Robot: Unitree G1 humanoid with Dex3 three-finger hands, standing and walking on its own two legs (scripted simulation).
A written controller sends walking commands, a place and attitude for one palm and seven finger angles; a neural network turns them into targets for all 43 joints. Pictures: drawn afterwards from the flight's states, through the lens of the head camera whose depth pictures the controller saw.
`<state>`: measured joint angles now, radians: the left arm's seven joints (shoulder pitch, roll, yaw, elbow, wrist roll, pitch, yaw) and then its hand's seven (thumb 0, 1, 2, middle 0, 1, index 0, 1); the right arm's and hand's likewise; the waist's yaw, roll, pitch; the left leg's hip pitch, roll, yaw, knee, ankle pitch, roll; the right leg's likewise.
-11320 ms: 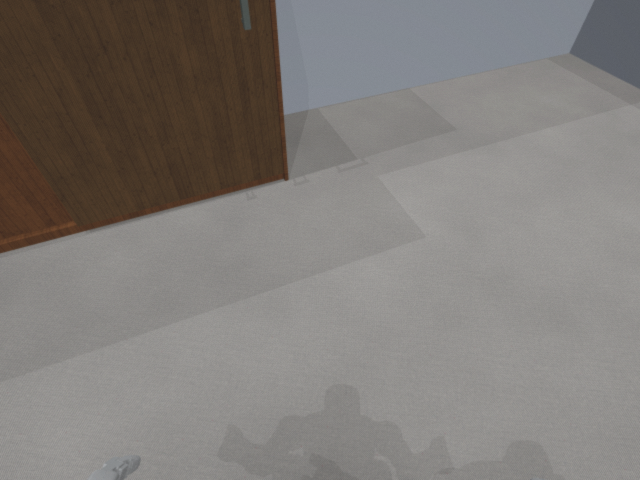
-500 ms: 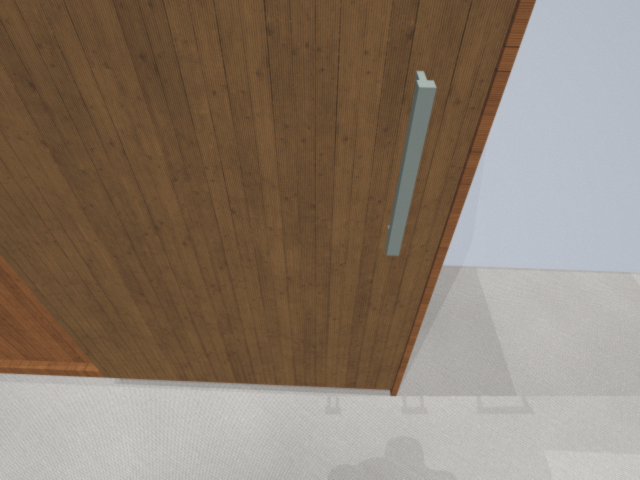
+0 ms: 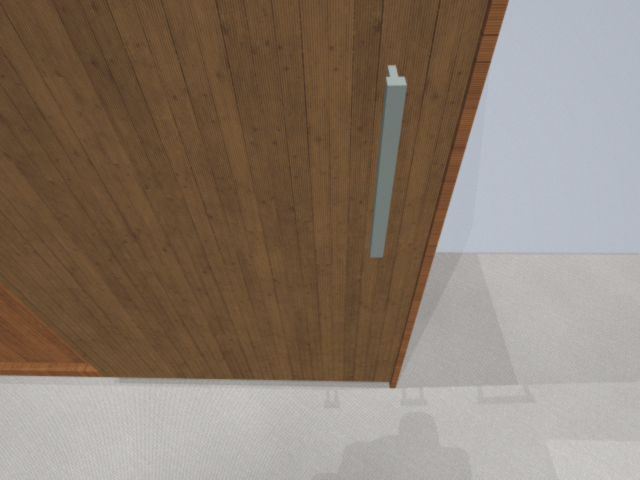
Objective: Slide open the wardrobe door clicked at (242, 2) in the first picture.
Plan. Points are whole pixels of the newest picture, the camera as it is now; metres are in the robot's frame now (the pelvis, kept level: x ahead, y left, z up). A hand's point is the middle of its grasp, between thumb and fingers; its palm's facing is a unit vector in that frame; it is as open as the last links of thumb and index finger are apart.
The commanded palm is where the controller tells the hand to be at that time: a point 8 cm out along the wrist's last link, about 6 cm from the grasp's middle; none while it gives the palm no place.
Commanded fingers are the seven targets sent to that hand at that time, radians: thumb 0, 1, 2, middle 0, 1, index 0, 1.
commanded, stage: look again from close up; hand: right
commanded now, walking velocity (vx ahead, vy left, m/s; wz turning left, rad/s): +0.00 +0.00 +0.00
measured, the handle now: (383, 175) +0.51 -0.07 +0.12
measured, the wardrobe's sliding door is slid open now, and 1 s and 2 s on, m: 0.00 0.00 0.00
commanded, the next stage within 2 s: raise the hand with hooked fingers in 0.66 s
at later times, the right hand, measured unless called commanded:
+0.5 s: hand out of the picture -0.03 -0.15 -0.18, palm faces +0.02 +0.99 -0.13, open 7.4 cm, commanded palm none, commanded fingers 0.00 -0.90 -0.90 0.20 0.30 0.20 0.30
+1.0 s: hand (482, 425) +0.20 -0.17 +0.00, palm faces +0.18 +0.98 -0.10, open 7.6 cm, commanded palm +0.10 -0.22 -0.04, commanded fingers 0.00 -0.60 -0.77 0.22 0.50 0.22 0.50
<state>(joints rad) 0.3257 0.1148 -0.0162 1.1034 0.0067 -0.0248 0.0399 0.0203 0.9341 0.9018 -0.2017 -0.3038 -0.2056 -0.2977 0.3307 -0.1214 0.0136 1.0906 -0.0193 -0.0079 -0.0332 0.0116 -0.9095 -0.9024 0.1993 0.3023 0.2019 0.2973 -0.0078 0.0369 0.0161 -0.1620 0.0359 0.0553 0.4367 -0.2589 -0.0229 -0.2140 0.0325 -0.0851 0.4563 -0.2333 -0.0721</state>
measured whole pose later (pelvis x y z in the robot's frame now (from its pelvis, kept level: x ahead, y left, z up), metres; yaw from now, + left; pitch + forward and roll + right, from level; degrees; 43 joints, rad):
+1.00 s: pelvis -0.02 +0.00 -0.02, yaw -2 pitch +1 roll +0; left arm 0.31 0.27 -0.01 0.77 -0.02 -0.31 0.04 0.02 0.92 0.90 -0.20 -0.30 -0.21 -0.30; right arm 0.37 -0.20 -0.02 0.07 0.15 -0.16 -0.08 0.04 -0.85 -0.86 0.20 0.37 0.20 0.36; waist 0.05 -0.02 -0.05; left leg -0.32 0.05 0.07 0.64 -0.33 -0.01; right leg -0.38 0.04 -0.07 0.63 -0.28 -0.06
